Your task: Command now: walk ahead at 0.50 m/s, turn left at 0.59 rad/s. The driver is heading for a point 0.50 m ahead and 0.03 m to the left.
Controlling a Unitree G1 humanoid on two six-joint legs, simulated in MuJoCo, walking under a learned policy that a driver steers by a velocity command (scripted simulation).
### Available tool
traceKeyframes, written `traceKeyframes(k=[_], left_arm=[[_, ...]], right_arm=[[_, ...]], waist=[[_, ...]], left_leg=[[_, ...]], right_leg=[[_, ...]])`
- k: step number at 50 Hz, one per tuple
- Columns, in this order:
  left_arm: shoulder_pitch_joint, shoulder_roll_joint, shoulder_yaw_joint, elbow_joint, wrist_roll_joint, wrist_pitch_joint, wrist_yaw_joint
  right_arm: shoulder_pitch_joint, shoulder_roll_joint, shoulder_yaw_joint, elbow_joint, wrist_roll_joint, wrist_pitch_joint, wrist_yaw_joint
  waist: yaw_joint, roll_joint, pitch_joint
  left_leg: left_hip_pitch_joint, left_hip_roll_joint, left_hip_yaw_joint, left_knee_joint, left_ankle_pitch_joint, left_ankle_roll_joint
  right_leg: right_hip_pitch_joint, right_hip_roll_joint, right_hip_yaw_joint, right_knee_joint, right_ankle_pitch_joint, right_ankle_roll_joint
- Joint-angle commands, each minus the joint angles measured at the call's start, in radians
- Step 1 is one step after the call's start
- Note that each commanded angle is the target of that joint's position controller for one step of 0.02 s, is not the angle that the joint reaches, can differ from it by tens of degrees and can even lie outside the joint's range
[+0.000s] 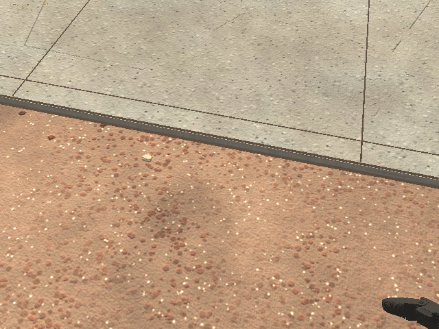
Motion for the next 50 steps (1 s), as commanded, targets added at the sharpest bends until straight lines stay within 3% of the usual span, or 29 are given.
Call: traceKeyframes(k=[1,2,3,4,5,6,7,8,12,17,20,23,25,26,27,28,29,30,31,32,34,37,42,44,45,46,47,48,50], left_arm=[[-0.051,0.214,0.052,-0.059,-0.016,0.008,0.014],[-0.042,0.185,0.039,-0.068,-0.003,0.005,0.019],[0.040,0.039,-0.008,-0.123,0.048,-0.012,0.006],[-0.015,0.084,-0.013,-0.145,0.025,-0.050,-0.008],[-0.120,0.149,0.006,-0.173,-0.016,-0.070,-0.018],[-0.150,0.134,-0.003,-0.185,-0.016,-0.082,-0.017],[-0.153,0.127,-0.002,-0.174,0.009,-0.084,-0.009],[-0.138,0.139,0.005,-0.167,0.026,-0.076,-0.006],[-0.138,0.093,-0.004,-0.167,0.041,-0.039,-0.006],[-0.315,0.037,-0.031,-0.199,0.031,-0.043,-0.023],[-0.369,0.063,-0.025,-0.217,0.017,-0.052,-0.034],[-0.355,0.094,-0.010,-0.224,0.017,-0.059,-0.039],[-0.245,0.118,0.008,-0.195,0.039,-0.066,-0.032],[-0.142,0.161,0.019,-0.188,0.058,-0.073,-0.029],[-0.031,0.229,0.037,-0.170,0.075,-0.066,-0.027],[0.032,0.187,0.033,-0.133,0.040,-0.051,-0.040],[-0.004,0.131,0.015,-0.142,0.016,-0.043,-0.041],[-0.073,0.098,0.002,-0.155,0.023,-0.035,-0.039],[-0.137,0.068,-0.012,-0.156,0.029,-0.030,-0.040],[-0.177,0.043,-0.023,-0.153,0.033,-0.031,-0.039],[-0.218,0.035,-0.028,-0.135,0.043,-0.030,-0.040],[-0.232,0.076,-0.017,-0.106,0.039,-0.020,-0.030],[-0.229,0.084,-0.023,-0.064,0.025,0.009,-0.026],[-0.206,0.049,-0.038,-0.043,0.021,0.013,-0.029],[-0.180,0.030,-0.047,-0.036,0.037,0.011,-0.030],[-0.100,0.030,-0.046,-0.023,0.046,0.009,-0.034],[-0.115,0.021,-0.051,-0.016,0.043,0.015,-0.029],[-0.162,0.042,-0.048,-0.017,0.038,0.022,-0.024],[-0.175,0.044,-0.048,-0.011,0.037,0.035,-0.015]], right_arm=[[0.161,-0.155,-0.070,-0.041,-0.002,-0.004,-0.004],[0.338,-0.216,-0.103,0.004,0.002,0.006,-0.022],[0.342,-0.333,-0.119,0.008,0.012,0.005,-0.038],[0.366,-0.292,-0.101,-0.031,0.006,-0.014,-0.032],[0.341,-0.226,-0.081,-0.016,-0.004,-0.029,-0.027],[0.294,-0.201,-0.073,-0.011,-0.003,-0.037,-0.028],[0.224,-0.175,-0.063,-0.017,-0.005,-0.039,-0.030],[0.177,-0.150,-0.054,-0.030,-0.016,-0.041,-0.032],[0.166,-0.165,-0.055,-0.014,-0.014,-0.046,-0.052],[0.234,-0.177,-0.057,0.034,-0.006,-0.038,-0.071],[0.291,-0.173,-0.055,0.075,0.001,-0.039,-0.067],[0.306,-0.173,-0.055,0.098,-0.004,-0.033,-0.067],[0.284,-0.148,-0.047,0.100,-0.008,-0.023,-0.069],[0.282,-0.113,-0.032,0.082,-0.020,-0.021,-0.072],[0.401,-0.068,-0.014,0.083,-0.014,-0.028,-0.077],[0.456,-0.090,-0.014,0.100,-0.012,-0.032,-0.078],[0.392,-0.162,-0.034,0.103,0.000,-0.026,-0.079],[0.306,-0.168,-0.036,0.089,-0.001,-0.016,-0.082],[0.249,-0.159,-0.035,0.075,-0.013,-0.006,-0.084],[0.238,-0.143,-0.036,0.070,-0.022,0.005,-0.087],[0.276,-0.080,-0.022,0.087,-0.021,0.021,-0.089],[0.256,-0.045,-0.007,0.089,-0.026,0.025,-0.094],[0.186,-0.074,-0.017,0.095,-0.027,0.041,-0.091],[0.152,-0.085,-0.019,0.085,-0.045,0.040,-0.093],[0.139,-0.121,-0.024,0.071,-0.048,0.038,-0.098],[0.108,-0.172,-0.034,0.069,-0.037,0.040,-0.103],[0.096,-0.128,-0.030,0.080,-0.031,0.041,-0.096],[0.089,-0.091,-0.022,0.079,-0.036,0.038,-0.088],[0.089,-0.078,-0.016,0.088,-0.040,0.026,-0.083]], waist=[[-0.175,-0.112,-0.119],[-0.259,-0.060,-0.206],[-0.159,0.227,-0.277],[-0.203,0.181,-0.467],[-0.229,0.101,-0.337],[-0.194,0.048,-0.224],[-0.146,-0.015,-0.154],[-0.108,-0.001,-0.126],[-0.075,0.005,-0.081],[-0.152,0.041,-0.043],[-0.177,0.054,-0.026],[-0.160,0.081,-0.016],[-0.095,0.082,-0.058],[-0.051,0.035,-0.186],[-0.053,-0.175,-0.356],[-0.047,-0.320,-0.418],[-0.035,-0.190,-0.308],[-0.042,-0.112,-0.224],[-0.064,-0.076,-0.144],[-0.096,-0.087,-0.121],[-0.132,-0.143,-0.120],[-0.131,-0.157,-0.171],[-0.115,-0.130,-0.143],[-0.118,-0.098,-0.101],[-0.099,-0.046,-0.104],[-0.035,0.065,-0.105],[-0.054,0.096,-0.109],[-0.079,0.062,-0.069],[-0.082,0.048,-0.059]], left_leg=[[0.307,-0.114,0.087,-0.063,-0.052,0.080],[0.608,-0.093,0.001,-0.089,-0.015,0.124],[0.960,0.179,-0.508,-0.126,-0.089,0.282],[1.049,0.295,-0.899,-0.301,-0.282,0.391],[0.974,0.260,-0.760,-0.333,-0.262,0.325],[0.827,0.216,-0.630,-0.336,-0.192,0.288],[0.680,0.175,-0.537,-0.341,-0.073,0.258],[0.575,0.146,-0.471,-0.357,0.045,0.247],[0.381,0.103,-0.361,-0.404,0.196,0.253],[0.306,0.036,-0.264,-0.402,0.045,0.174],[0.378,0.079,-0.312,-0.368,-0.018,0.161],[0.476,0.127,-0.372,-0.302,0.017,0.143],[0.509,0.068,-0.341,-0.146,0.278,0.093],[0.453,0.008,-0.293,0.050,0.265,0.047],[0.160,-0.118,-0.196,0.397,-0.059,-0.042],[0.012,-0.174,-0.209,0.605,-0.554,-0.081],[-0.053,-0.128,-0.253,0.687,-0.529,-0.087],[-0.059,-0.091,-0.218,0.681,-0.472,-0.092],[-0.044,-0.055,-0.183,0.611,-0.431,-0.097],[0.014,-0.012,-0.168,0.527,-0.389,-0.097],[0.153,-0.005,-0.124,0.369,-0.332,-0.114],[0.277,-0.006,-0.095,0.153,-0.225,-0.127],[0.403,-0.018,-0.076,-0.081,-0.058,-0.100],[0.484,0.003,-0.104,-0.229,0.070,-0.066],[0.533,0.070,-0.171,-0.231,0.197,-0.040],[0.549,0.098,-0.193,-0.184,0.207,-0.003],[0.470,0.062,-0.171,-0.190,0.027,0.001],[0.428,0.033,-0.161,-0.200,-0.011,-0.015],[0.424,0.020,-0.148,-0.188,0.077,-0.034]], right_leg=[[-0.053,-0.222,0.024,0.313,1.111,-0.120],[-0.252,-0.189,0.018,0.574,0.933,-0.082],[-0.712,-0.018,0.042,0.947,-0.007,-0.020],[-0.851,0.064,0.291,1.126,-0.208,-0.016],[-0.941,0.004,0.332,1.120,-0.109,-0.033],[-0.925,-0.036,0.319,1.033,-0.022,-0.047],[-0.865,-0.068,0.316,0.941,0.029,-0.042],[-0.790,-0.088,0.321,0.882,0.061,-0.035],[-0.702,-0.078,0.287,0.716,0.137,0.021],[-0.593,-0.018,0.264,0.353,0.501,0.036],[-0.586,-0.013,0.282,0.271,0.517,0.011],[-0.577,-0.009,0.282,0.225,0.396,-0.034],[-0.428,0.017,0.242,0.150,0.408,-0.081],[-0.221,-0.086,0.320,0.200,0.633,-0.133],[0.148,-0.293,0.614,0.233,0.782,-0.293],[0.214,-0.397,0.871,0.134,0.750,-0.374],[0.125,-0.372,0.801,0.117,0.647,-0.337],[0.011,-0.331,0.671,0.111,0.658,-0.300],[-0.114,-0.284,0.571,0.088,0.734,-0.283],[-0.198,-0.251,0.508,0.071,0.777,-0.263],[-0.307,-0.185,0.403,0.038,0.868,-0.254],[-0.322,-0.174,0.336,0.036,0.946,-0.264],[-0.349,-0.170,0.347,0.029,0.554,-0.238],[-0.396,-0.122,0.349,0.042,0.303,-0.167],[-0.425,-0.085,0.333,0.074,0.190,-0.122],[-0.452,-0.016,0.287,0.080,0.086,-0.089],[-0.387,0.008,0.242,0.089,0.095,-0.064],[-0.380,0.009,0.237,0.106,0.122,-0.057],[-0.372,-0.001,0.244,0.119,0.195,-0.061]])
